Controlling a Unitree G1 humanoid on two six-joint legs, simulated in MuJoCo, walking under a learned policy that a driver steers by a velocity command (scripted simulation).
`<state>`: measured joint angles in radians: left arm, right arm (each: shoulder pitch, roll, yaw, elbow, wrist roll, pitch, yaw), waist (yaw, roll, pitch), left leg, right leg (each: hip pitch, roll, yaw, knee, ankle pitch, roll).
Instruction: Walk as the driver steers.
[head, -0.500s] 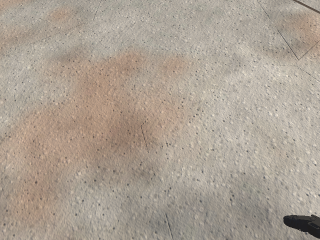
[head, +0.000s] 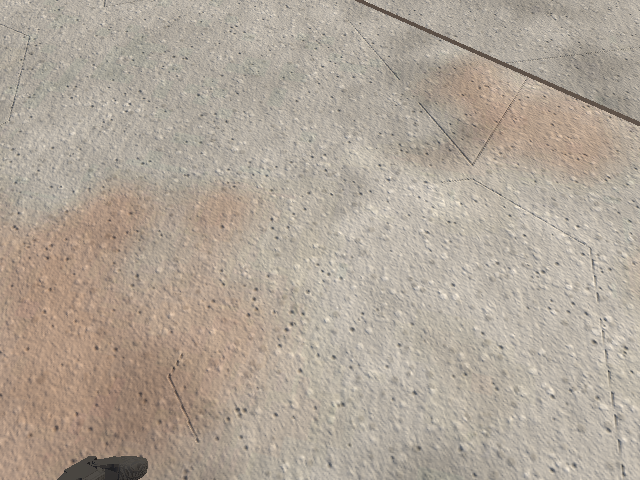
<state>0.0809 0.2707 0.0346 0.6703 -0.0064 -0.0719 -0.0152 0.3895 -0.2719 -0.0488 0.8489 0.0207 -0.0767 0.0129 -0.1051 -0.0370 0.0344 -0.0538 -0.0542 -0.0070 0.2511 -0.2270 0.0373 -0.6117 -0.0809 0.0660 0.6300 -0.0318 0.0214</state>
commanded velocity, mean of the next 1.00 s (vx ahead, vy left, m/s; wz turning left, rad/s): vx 0.13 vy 0.00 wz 0.50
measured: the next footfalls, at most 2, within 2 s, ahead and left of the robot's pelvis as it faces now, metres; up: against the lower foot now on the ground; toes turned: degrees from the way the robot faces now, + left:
right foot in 0.10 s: +0.24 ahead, -0.14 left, +0.00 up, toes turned +4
left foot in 0.56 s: +0.21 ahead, +0.12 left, +0.00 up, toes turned +22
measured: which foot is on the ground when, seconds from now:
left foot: down 0.00-0.12, up 0.14-0.54, down 0.56-1.00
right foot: up 0.00-0.08, down 0.10-0.56, up 0.58-0.98, down 1.00-1.00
